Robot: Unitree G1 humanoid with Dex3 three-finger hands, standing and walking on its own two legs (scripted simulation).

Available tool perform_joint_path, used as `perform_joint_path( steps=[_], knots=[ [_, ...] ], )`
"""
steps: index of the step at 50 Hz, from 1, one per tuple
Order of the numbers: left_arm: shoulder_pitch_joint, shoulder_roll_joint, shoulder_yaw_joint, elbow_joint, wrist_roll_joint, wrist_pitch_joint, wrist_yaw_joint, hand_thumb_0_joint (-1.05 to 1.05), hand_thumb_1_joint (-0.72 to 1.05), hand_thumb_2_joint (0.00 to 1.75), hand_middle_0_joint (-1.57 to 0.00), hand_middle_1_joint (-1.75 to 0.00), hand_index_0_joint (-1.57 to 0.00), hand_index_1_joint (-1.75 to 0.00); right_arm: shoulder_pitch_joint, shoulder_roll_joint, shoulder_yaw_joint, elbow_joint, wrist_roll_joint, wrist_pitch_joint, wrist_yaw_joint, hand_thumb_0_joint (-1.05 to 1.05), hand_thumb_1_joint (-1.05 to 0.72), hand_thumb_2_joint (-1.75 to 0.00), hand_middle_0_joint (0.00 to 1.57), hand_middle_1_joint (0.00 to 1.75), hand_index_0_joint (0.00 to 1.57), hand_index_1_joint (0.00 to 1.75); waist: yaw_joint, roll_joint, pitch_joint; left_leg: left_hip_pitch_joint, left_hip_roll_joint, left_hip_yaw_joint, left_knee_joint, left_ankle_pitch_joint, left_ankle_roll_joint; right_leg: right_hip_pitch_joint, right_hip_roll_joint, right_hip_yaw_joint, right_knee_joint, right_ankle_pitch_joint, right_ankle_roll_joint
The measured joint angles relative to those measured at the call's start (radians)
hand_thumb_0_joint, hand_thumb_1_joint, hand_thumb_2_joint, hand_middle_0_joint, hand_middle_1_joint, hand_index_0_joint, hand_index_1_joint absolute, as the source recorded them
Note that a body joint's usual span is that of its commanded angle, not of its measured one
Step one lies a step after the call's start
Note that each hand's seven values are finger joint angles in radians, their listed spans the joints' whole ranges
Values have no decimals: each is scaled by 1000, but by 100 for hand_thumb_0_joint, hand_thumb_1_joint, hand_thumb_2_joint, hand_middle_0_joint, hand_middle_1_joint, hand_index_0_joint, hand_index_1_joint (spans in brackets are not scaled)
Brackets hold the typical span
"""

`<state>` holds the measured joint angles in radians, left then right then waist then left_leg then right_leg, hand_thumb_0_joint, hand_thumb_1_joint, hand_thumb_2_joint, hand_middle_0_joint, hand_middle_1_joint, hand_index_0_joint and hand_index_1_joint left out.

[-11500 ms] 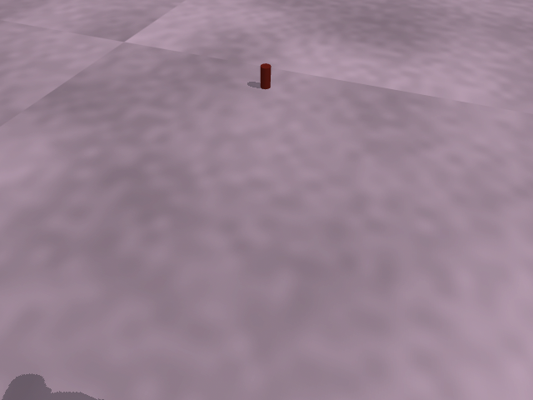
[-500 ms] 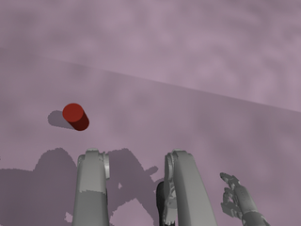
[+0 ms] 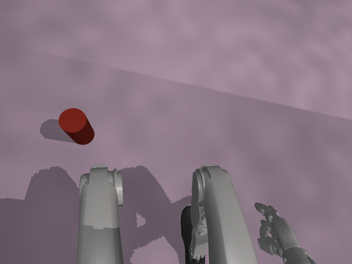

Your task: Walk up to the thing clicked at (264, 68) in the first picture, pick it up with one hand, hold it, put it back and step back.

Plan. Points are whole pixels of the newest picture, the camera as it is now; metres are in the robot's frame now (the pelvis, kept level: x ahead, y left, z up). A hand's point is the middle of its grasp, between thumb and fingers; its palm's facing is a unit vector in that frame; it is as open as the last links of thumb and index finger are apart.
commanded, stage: go down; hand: left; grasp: from the side
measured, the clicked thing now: (78, 128) +0.47 +0.26 -0.32
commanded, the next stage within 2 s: approach in 0.38 s
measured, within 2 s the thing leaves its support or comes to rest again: neither
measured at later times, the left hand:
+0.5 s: hand out of the picture +0.37 +0.44 -0.01, palm faces +0.26 -0.96 -0.08, open 17.3 cm
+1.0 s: hand (10, 135) +0.40 +0.38 -0.19, palm faces +0.22 -0.98 +0.02, open 17.6 cm
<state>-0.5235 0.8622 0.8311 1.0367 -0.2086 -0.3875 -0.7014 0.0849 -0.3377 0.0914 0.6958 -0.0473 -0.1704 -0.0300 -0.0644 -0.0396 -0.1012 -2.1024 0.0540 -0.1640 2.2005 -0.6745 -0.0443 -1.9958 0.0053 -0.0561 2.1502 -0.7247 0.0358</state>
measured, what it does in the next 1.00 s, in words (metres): lowers itself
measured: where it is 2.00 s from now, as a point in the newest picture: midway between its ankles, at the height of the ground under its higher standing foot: (151, 252)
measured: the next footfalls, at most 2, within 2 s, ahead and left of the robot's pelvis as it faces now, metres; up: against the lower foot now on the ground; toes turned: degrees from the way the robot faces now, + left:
none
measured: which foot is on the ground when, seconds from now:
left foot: down 0.00-1.00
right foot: down 0.00-1.00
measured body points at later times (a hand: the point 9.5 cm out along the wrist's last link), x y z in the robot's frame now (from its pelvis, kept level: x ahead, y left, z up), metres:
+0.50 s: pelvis +0.00 +0.00 -0.02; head +0.21 +0.08 +0.37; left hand +0.35 +0.49 +0.00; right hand +0.16 -0.27 -0.12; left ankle +0.08 +0.14 -0.36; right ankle +0.09 -0.13 -0.36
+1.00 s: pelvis -0.01 +0.01 -0.09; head +0.23 +0.13 +0.27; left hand +0.38 +0.43 -0.18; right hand +0.16 -0.27 -0.15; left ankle +0.08 +0.14 -0.36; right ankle +0.09 -0.13 -0.36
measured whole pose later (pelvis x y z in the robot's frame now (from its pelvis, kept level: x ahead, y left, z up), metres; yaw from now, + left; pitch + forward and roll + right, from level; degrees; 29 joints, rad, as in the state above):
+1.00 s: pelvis -0.01 +0.01 -0.09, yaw -5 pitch +23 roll -11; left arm -0.61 0.91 0.84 1.28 -0.21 -0.71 -0.65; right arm -0.05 -0.37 0.27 0.64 -0.19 -0.11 0.03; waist -0.16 -0.17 0.12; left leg -2.25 0.04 -0.28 2.52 -0.70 -0.05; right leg -2.11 0.06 -0.11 2.40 -0.71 0.05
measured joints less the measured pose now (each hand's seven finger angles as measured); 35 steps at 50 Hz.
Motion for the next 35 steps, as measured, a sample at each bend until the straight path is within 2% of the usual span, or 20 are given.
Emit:
perform_joint_path(
  steps=[26,30,35],
  knots=[
    [-48,73,41,37,-12,-2,-33,-1,-51,8,-5,-7,-3,-8,-6,-20,34,-14,-8,12,10,0,-92,-90,20,30,21,30,-16,-9,33,-60,-6,-22,79,2,-1,-51,6,-9,69,3,4],
    [-58,95,47,76,-30,-22,-40,-1,-54,7,-6,-7,-4,-9,-10,-23,46,-17,-11,11,12,0,-92,-90,20,30,21,30,-22,-14,42,-67,-6,-26,92,2,1,-57,10,-11,79,5,6],
    [-86,113,45,153,-62,-89,-38,-1,-57,4,-8,-8,-5,-10,-23,-32,71,-23,-29,4,19,0,-92,-90,20,30,20,30,-31,-31,67,-88,-3,-39,130,-1,1,-76,18,-17,107,8,10]
  ],
)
